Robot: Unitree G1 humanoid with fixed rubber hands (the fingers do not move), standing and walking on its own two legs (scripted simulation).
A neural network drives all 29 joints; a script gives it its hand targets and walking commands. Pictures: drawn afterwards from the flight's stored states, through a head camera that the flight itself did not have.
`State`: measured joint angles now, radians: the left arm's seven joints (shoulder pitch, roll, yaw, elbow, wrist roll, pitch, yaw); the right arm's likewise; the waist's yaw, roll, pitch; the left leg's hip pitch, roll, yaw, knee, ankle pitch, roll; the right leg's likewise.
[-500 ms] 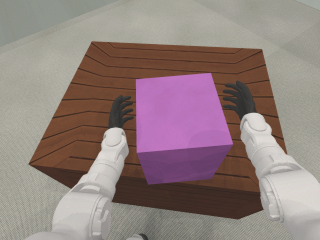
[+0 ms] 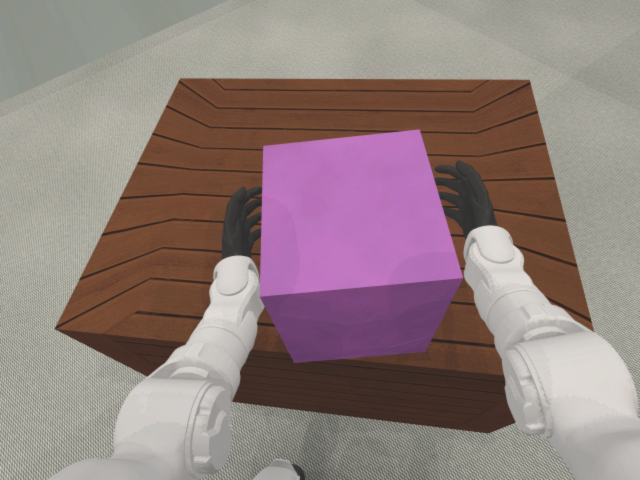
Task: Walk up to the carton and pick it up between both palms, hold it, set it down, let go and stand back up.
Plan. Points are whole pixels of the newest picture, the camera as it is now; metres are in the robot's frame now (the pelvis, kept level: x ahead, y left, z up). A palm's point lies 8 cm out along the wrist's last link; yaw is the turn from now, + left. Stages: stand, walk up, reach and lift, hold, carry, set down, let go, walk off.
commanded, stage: reach and lift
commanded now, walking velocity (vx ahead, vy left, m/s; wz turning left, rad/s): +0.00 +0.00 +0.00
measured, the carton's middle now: (350, 257) +0.41 +0.04 -0.02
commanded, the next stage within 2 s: none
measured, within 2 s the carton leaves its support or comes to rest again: neither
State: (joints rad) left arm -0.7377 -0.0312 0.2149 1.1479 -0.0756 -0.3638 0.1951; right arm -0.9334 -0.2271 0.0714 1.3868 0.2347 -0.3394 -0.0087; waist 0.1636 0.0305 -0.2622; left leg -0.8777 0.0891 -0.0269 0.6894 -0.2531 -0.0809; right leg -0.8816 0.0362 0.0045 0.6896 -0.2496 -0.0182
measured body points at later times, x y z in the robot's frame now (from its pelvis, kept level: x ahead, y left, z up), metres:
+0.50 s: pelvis +0.00 +0.01 +0.02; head +0.10 +0.00 +0.46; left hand +0.38 +0.18 +0.02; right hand +0.44 -0.11 +0.03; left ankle +0.02 +0.17 -0.70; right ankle +0.03 -0.11 -0.70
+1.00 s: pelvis +0.02 +0.00 +0.03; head +0.12 -0.01 +0.47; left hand +0.38 +0.18 +0.02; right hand +0.45 -0.11 +0.02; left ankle +0.02 +0.17 -0.70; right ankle +0.03 -0.11 -0.70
